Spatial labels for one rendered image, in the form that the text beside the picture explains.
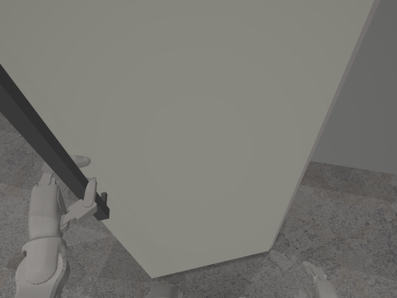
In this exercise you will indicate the robot right hand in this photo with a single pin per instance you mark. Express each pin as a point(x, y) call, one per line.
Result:
point(323, 288)

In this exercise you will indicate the robot left thigh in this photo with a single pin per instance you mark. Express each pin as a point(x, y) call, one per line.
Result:
point(165, 291)

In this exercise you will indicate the fridge door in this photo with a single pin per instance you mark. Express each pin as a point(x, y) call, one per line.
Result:
point(198, 115)

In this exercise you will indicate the robot left hand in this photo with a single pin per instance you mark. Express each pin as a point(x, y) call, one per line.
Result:
point(47, 204)

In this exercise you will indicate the handle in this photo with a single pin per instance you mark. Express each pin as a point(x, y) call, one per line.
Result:
point(20, 113)

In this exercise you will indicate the left robot forearm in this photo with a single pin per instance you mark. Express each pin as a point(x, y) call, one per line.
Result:
point(45, 270)

